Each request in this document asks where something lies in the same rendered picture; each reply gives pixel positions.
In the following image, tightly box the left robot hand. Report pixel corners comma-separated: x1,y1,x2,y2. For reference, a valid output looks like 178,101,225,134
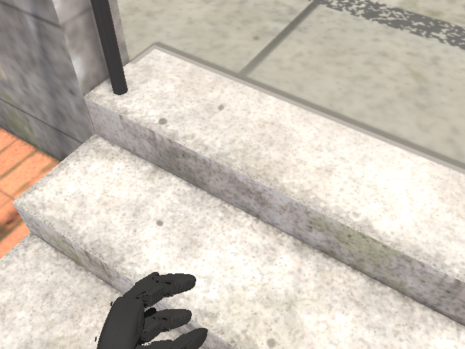
95,272,208,349

